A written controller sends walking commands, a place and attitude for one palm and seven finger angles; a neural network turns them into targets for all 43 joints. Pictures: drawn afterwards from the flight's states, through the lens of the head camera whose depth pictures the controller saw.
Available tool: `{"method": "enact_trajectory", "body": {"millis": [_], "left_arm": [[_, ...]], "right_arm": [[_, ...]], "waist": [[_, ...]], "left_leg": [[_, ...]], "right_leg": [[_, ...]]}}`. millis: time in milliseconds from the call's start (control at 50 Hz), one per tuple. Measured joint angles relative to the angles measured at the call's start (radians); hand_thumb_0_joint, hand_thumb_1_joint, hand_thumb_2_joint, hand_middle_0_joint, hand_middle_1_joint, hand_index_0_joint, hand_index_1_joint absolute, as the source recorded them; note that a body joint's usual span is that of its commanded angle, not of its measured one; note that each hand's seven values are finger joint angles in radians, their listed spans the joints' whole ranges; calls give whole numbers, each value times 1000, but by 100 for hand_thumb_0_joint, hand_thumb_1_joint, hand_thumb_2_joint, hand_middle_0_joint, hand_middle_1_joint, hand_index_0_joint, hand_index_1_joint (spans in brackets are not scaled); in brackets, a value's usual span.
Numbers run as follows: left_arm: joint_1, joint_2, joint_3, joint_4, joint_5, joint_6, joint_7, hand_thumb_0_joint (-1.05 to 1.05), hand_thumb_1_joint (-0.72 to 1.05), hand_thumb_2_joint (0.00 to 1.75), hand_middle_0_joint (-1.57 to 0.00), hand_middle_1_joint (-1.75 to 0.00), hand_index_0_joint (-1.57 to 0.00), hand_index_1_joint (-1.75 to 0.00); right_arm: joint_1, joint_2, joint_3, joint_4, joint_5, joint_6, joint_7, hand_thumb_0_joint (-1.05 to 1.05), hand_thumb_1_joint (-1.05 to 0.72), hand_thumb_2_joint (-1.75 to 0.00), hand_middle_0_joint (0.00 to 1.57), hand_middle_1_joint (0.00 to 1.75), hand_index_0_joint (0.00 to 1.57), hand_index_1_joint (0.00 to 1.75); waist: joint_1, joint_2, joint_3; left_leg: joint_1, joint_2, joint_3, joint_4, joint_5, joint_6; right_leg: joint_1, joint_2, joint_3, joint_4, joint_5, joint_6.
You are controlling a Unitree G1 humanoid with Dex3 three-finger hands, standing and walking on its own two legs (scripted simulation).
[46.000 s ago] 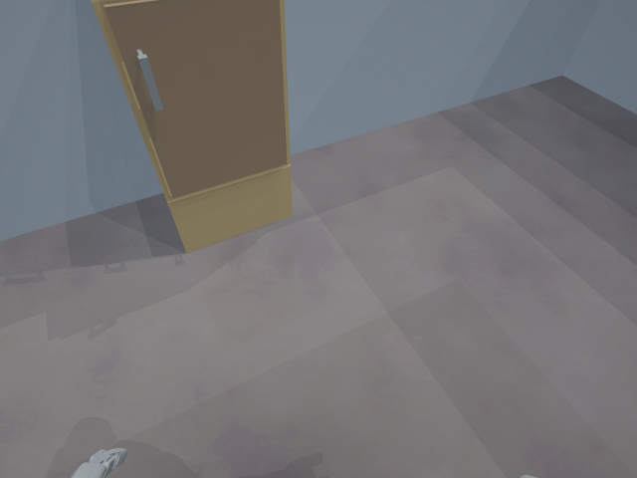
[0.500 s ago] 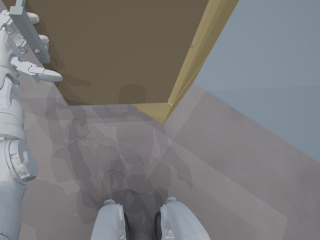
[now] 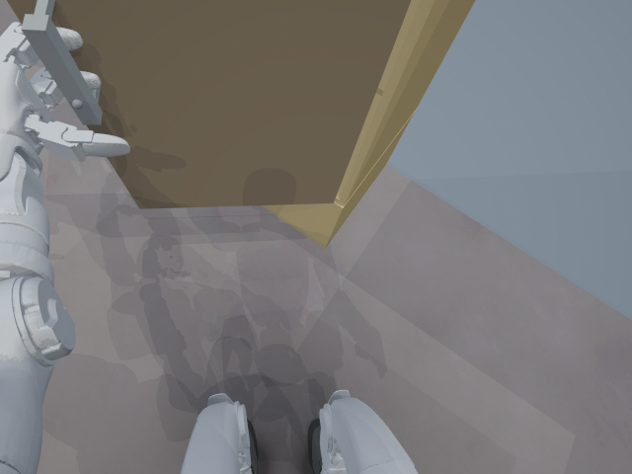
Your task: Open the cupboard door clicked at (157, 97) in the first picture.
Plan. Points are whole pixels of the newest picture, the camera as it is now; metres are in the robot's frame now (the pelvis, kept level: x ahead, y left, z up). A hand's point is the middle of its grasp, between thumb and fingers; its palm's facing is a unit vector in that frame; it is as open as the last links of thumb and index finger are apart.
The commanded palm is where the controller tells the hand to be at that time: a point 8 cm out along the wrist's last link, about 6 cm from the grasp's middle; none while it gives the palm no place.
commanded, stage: close the thumb around the handle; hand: left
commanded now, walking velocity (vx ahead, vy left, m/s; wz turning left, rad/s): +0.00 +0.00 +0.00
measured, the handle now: (70, 63) +0.60 +0.23 +0.06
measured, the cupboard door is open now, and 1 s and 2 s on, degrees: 40 47 81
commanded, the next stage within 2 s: pull the door open along its arc in 0.54 s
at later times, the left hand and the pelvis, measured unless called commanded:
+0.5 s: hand (84, 100) +0.54 +0.21 +0.07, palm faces +0.00 -1.00 -0.03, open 5.7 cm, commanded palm +0.52 +0.25 +0.07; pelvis +0.00 +0.00 +0.00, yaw +0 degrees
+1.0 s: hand (88, 136) +0.49 +0.20 +0.07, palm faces -0.01 -1.00 -0.01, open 5.8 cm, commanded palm +0.44 +0.24 +0.07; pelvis +0.01 +0.00 +0.02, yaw +0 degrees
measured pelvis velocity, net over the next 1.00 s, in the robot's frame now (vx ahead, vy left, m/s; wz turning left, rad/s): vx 0.01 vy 0.00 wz -0.01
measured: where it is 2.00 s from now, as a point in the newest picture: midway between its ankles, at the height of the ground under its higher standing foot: outside the picture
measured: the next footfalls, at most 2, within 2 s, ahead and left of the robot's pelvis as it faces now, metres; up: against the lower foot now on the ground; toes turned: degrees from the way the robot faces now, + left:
none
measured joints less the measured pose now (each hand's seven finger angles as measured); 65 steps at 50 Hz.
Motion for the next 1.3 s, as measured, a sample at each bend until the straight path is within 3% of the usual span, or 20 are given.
{"method": "enact_trajectory", "body": {"millis": [460, 800, 940, 1080, 1120, 1200, 1300], "left_arm": [[9, -7, 9, -32, 2, 0, -2, 1, 69, 81, -38, -132, -38, -133], [52, -45, 0, -62, -17, -12, 19, 1, 73, 82, -35, -134, -35, -135], [210, -121, -13, -201, -67, -10, 9, 1, 73, 78, -35, -133, -35, -135], [428, -234, -89, -391, -115, -15, 21, 0, 72, 75, -35, -133, -35, -135], [480, -292, -111, -451, -123, -12, 82, 1, 71, 75, -35, -133, -36, -135], [582, -432, -159, -584, -115, -22, 293, 1, 70, 77, -35, -133, -36, -132], [656, -558, -241, -678, -25, -35, 547, 0, 70, 79, -36, -133, -36, -131]], "right_arm": [[3, 4, -1, 3, -3, -1, 1, 0, -90, -90, 20, 30, 20, 30], [2, 3, -11, -7, -1, 5, 6, 0, -90, -90, 20, 30, 20, 30], [6, 9, -22, -26, 15, 22, 13, 0, -90, -90, 20, 30, 20, 30], [-10, 15, -36, -56, 32, 24, 24, 0, -90, -90, 20, 30, 20, 30], [-23, 17, -45, -60, 28, 15, 25, 0, -90, -90, 20, 30, 20, 30], [-66, 22, -61, -69, 13, -5, 40, 0, -90, -90, 20, 30, 20, 30], [-123, 40, -65, -75, -17, -13, 58, 0, -90, -90, 20, 30, 20, 30]], "waist": [[0, 3, -2], [8, 0, -9], [34, -2, -24], [72, -11, -49], [91, -13, -55], [120, -11, -64], [153, -10, -64]], "left_leg": [[-3, 1, 6, -1, -4, 1], [18, -1, 14, -11, -5, 2], [84, -2, 32, -55, -1, 4], [174, -12, 41, -103, 2, 4], [193, -13, 43, -110, 1, 3], [216, -21, 48, -118, 4, 2], [229, -32, 49, -110, 6, 0]], "right_leg": [[-6, 2, 7, 0, -2, 2], [10, 0, 16, -5, -3, 4], [66, 0, 35, -41, 4, 7], [152, -7, 45, -84, 5, 10], [170, -8, 48, -90, 4, 11], [188, -16, 52, -88, 2, 13], [195, -28, 51, -60, -10, 10]]}}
